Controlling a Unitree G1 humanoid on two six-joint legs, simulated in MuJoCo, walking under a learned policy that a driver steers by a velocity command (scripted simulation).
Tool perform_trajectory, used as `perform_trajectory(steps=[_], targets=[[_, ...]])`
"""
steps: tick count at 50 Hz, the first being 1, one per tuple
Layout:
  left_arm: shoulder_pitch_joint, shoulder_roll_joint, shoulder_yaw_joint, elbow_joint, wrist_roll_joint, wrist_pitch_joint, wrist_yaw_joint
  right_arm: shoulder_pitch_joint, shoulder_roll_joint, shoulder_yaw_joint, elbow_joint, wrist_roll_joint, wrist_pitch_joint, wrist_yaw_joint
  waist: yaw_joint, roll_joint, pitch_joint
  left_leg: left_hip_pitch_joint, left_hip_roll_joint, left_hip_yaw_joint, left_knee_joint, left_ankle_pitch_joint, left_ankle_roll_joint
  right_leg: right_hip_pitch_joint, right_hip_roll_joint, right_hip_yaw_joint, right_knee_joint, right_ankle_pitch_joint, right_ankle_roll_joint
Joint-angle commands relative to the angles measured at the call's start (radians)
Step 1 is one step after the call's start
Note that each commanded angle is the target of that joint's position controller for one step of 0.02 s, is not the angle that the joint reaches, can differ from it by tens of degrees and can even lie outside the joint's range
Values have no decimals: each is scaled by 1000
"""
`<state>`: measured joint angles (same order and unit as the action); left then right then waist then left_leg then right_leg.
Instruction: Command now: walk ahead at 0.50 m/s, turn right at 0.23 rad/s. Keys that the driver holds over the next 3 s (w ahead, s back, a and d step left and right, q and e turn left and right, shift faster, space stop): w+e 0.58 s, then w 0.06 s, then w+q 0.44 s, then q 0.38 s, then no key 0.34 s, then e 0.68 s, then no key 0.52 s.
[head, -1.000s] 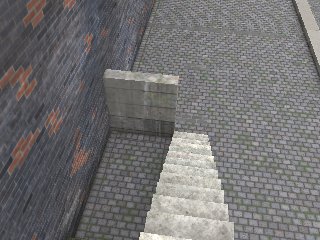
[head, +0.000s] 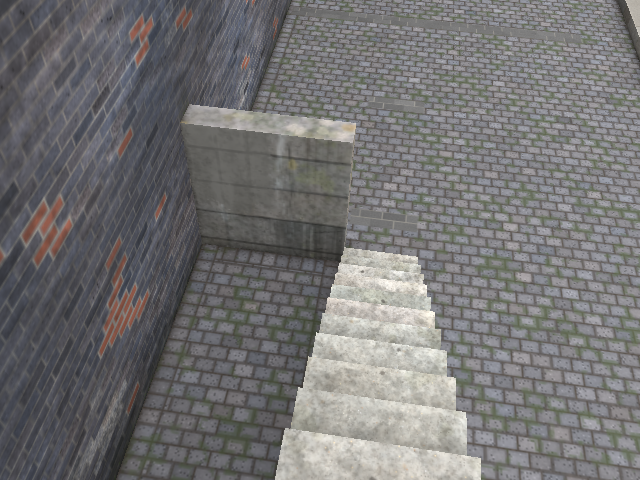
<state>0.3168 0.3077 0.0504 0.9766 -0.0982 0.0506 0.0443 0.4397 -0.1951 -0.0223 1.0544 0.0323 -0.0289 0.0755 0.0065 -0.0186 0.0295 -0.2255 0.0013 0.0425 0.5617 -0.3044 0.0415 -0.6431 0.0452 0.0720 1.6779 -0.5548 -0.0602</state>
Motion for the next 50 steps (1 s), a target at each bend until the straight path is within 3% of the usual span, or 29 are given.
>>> perform_trajectory(steps=[1,3,5,7,14,16,18,19,20,21,22,23,24,26,29,31,32,36,39,40,41,42,43,44,45,46,47,49,50], targets=[[163,31,10,-29,-14,55,4,11,-173,-11,-41,-13,-33,-17,57,53,146,-213,432,-307,-273,615,235,-26,-100,82,-400,173,72],[204,46,21,16,14,55,16,45,-220,-37,-14,-20,-30,-21,23,92,-10,-73,339,-233,-224,570,190,60,-88,22,-442,387,54],[-17,85,45,-55,-16,41,17,79,-89,-1,-21,-2,-22,-27,-71,138,59,149,301,-199,-139,405,118,-186,-84,92,-683,562,12],[-147,85,51,-95,23,1,-11,33,-114,6,-51,-14,-22,-71,-89,63,57,-24,283,-99,-128,249,46,73,-68,7,-937,949,11],[-195,95,88,-116,27,53,-18,84,-132,10,-21,-18,30,-49,-216,166,134,76,267,-44,268,242,-5,-11,-82,-36,-943,716,-45],[-103,86,93,-109,19,28,-27,45,-175,4,-22,-29,69,-20,-170,163,77,9,246,2,404,288,-21,196,-86,-87,-1020,698,-54],[124,114,114,-78,4,4,-28,-33,-241,3,-29,24,100,2,-36,127,-20,-103,234,44,661,382,2,556,-48,-171,-1062,779,-28],[29,106,107,-144,15,-20,-34,-45,-209,21,-56,77,68,-25,-47,44,49,-31,188,74,731,416,7,517,-59,-142,-1459,768,-15],[222,111,110,-74,20,-45,-39,-97,-241,28,-50,58,54,-58,35,103,58,-240,183,23,981,284,25,796,-85,-69,-1455,913,-25],[303,215,102,-24,46,-72,-46,-55,-177,31,-114,30,29,-109,24,-371,98,-594,-1,146,1548,-665,-20,997,-154,51,-1297,1868,-35],[429,210,67,-28,16,-61,-70,-13,-227,0,-153,28,8,-125,57,-512,-11,-848,11,48,1631,-686,-54,1228,-232,59,-971,2187,-73],[421,165,58,-67,3,-32,-69,-139,-281,-16,-195,17,13,-111,133,-341,-75,-932,94,8,1387,-507,-35,1198,-188,84,-1006,1661,-70],[363,227,78,-78,55,-8,-68,-149,-277,-26,-250,48,10,-82,68,-319,-115,-908,123,-53,1259,-374,-46,1057,-246,351,-1069,1043,-196],[132,118,31,-147,51,-61,-109,-132,-296,-40,-211,7,27,-67,-34,34,17,-756,148,-142,943,-178,-39,641,-328,517,-1127,949,-253],[82,127,36,-135,77,-81,-73,-45,-211,-41,-149,12,44,-88,-71,-13,-24,-433,73,-90,638,-23,-111,361,-247,395,-1100,1048,-276],[29,27,2,-163,46,-113,-37,-168,-334,-99,-139,40,32,-71,-36,41,14,-245,31,-107,181,569,-84,182,-100,204,-984,734,-147],[79,-4,-10,-132,44,-120,-34,-126,-255,-101,-120,24,31,-63,-25,39,-72,-64,-37,-64,147,735,-74,167,-56,175,-935,701,-137],[28,-46,-48,-140,27,-89,-15,106,-231,-124,-2,62,90,-36,-85,-52,-25,64,-66,-64,222,595,-17,118,-50,140,-633,531,-95],[-42,18,-61,-156,-3,-87,-10,395,-225,-132,124,58,37,1,-215,-67,38,512,11,-90,21,717,61,-149,13,-74,-61,473,-9],[-207,-57,-91,-232,-29,-87,12,490,-211,-112,144,43,-2,8,-342,133,144,543,139,-202,-241,811,162,-327,101,-169,494,29,4],[-163,-58,-84,-331,-17,-95,42,309,-138,-26,97,62,-20,27,-163,303,269,292,144,-288,-88,1388,104,-422,120,-219,569,-401,-2],[-34,-41,-71,-364,0,-100,45,283,-178,-21,117,84,-14,39,-22,360,229,286,167,-423,118,1458,148,-538,9,-152,412,-355,-2],[-18,-45,-75,-382,20,-100,26,271,-235,-55,108,46,8,29,-25,230,133,200,198,-580,114,1042,252,-543,-61,-88,332,-251,10],[24,45,-35,-349,53,-98,18,110,-168,-23,39,35,1,4,52,87,149,-119,146,-518,65,760,181,-356,-100,-4,-43,-48,-9],[149,99,-13,-270,24,-82,-6,-48,-232,-39,-43,14,-7,-37,161,-35,173,-472,78,-394,19,675,155,12,-68,-43,-473,114,65],[231,5,-24,-196,0,-81,-29,-40,-401,-90,-76,-53,-16,-60,162,39,14,-593,239,-696,-34,566,262,363,-115,22,-523,387,134],[285,36,7,-111,-20,-72,-19,-11,-387,-97,-69,-69,-24,-91,116,112,-58,-557,313,-900,42,611,311,402,-161,166,-330,433,134],[289,23,-10,-89,-16,-83,-5,-97,-245,-70,-102,21,-10,-102,144,-65,-14,-430,113,-735,186,498,259,373,-105,76,-545,323,132],[237,78,5,-49,-26,-108,-7,-55,-146,-69,-88,37,-11,-105,50,-23,-1,-247,37,-666,387,284,230,247,-182,226,-787,445,81]])
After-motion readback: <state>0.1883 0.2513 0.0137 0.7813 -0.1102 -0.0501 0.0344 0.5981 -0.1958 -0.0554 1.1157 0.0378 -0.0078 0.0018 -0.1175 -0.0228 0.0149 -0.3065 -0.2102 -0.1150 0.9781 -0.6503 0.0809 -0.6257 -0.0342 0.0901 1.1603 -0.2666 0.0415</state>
